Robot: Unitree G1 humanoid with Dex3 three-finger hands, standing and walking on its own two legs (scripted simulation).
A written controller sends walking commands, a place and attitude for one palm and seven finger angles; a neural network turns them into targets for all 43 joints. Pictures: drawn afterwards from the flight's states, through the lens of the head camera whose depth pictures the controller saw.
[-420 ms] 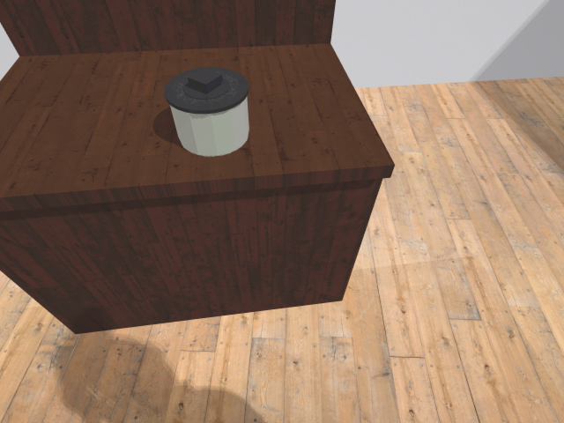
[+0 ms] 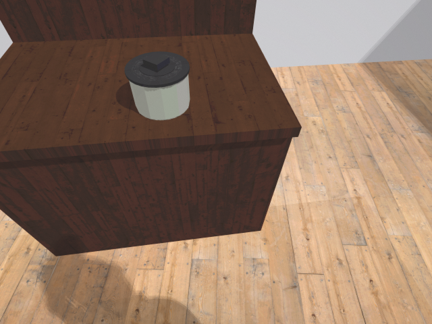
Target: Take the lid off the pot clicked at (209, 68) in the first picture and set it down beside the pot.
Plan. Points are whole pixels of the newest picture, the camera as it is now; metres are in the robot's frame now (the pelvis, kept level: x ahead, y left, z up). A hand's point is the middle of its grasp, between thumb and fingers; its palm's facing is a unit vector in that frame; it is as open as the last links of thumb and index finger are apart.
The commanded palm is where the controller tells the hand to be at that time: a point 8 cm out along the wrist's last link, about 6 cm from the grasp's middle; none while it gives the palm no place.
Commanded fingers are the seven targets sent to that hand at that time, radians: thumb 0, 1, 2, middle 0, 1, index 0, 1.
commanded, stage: look at it before walking up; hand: left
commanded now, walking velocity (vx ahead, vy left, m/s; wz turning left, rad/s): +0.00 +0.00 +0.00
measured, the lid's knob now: (156, 61) +0.73 +0.21 +0.11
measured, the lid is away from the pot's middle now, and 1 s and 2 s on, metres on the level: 0.00 0.00 0.00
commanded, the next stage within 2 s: turn to face it in 0.22 s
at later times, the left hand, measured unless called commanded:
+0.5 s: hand out of the picture +0.00 +0.17 -0.18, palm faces +0.05 -0.98 -0.19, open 7.4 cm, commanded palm none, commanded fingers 0.00 0.90 0.90 -0.20 -0.30 -0.20 -0.30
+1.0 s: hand out of the picture -0.01 +0.20 -0.18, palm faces +0.15 -0.96 -0.23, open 7.4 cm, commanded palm none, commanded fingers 0.00 0.90 0.90 -0.20 -0.30 -0.20 -0.30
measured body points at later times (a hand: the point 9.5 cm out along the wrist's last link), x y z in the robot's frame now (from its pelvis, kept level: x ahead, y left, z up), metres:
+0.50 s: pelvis +0.00 +0.00 +0.00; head +0.02 +0.00 +0.45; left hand +0.00 +0.22 -0.16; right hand +0.00 -0.22 -0.16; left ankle -0.04 +0.11 -0.74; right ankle -0.04 -0.13 -0.74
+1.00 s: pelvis -0.03 +0.00 -0.01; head +0.00 +0.01 +0.44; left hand -0.01 +0.25 -0.16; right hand +0.05 -0.24 -0.16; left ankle -0.04 +0.11 -0.74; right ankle -0.05 -0.13 -0.72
